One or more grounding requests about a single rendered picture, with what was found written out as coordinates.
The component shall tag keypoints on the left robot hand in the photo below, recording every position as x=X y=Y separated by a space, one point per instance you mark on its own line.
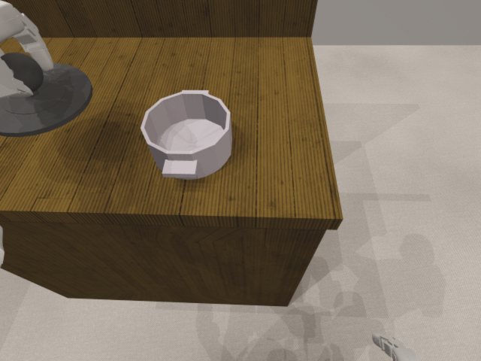
x=19 y=26

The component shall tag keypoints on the lid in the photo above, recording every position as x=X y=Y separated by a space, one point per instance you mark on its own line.
x=64 y=94

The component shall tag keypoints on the knob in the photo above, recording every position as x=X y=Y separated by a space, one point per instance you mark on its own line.
x=25 y=69

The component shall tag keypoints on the table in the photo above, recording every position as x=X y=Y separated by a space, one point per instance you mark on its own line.
x=87 y=214

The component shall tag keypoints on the right robot hand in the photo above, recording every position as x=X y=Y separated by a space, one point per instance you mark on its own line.
x=394 y=348

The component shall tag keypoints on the pot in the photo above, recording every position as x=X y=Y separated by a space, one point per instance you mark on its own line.
x=188 y=134

